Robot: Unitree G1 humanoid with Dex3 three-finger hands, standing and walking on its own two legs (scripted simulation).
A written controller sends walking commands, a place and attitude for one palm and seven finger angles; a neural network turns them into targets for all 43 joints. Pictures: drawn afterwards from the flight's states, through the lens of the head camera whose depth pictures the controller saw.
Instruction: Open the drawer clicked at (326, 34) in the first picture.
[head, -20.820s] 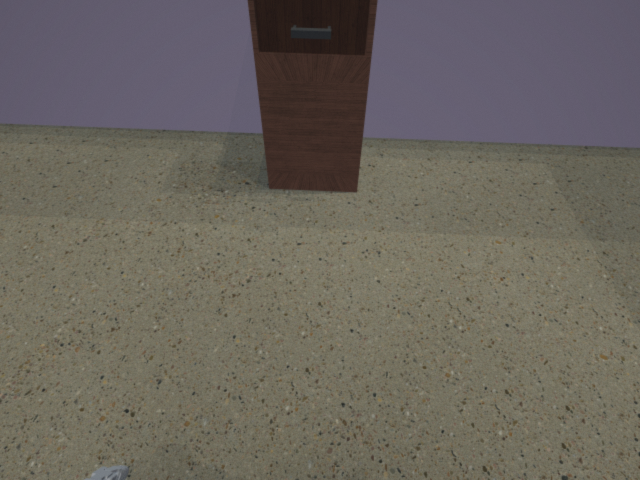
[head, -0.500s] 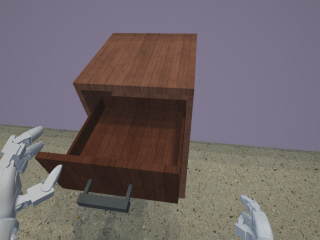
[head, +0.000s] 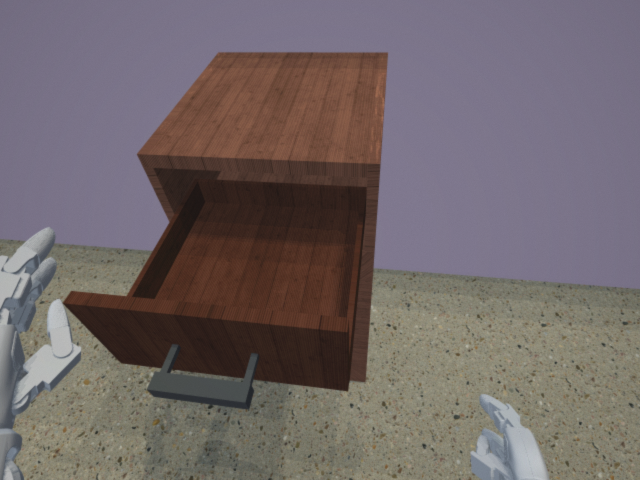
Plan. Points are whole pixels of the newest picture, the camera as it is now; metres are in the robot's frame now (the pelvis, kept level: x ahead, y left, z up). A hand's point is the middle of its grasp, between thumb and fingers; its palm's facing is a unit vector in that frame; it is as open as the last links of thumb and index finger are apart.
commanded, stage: step back with the hand held close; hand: left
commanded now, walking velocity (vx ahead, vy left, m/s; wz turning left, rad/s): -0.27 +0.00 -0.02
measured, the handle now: (207, 373) +0.26 +0.19 -0.03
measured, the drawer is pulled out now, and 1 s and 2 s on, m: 0.29 0.29 0.29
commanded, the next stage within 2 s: stop stepping back and stand still in 1.30 s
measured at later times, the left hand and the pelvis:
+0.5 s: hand (16, 412) +0.14 +0.27 +0.16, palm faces +0.30 -0.82 -0.49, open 7.4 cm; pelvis -0.06 +0.03 -0.01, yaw -1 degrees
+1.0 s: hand out of the picture +0.10 +0.26 +0.16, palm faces +0.32 -0.84 -0.44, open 7.4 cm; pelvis -0.10 +0.03 -0.02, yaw +0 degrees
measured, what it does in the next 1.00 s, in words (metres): walks backwards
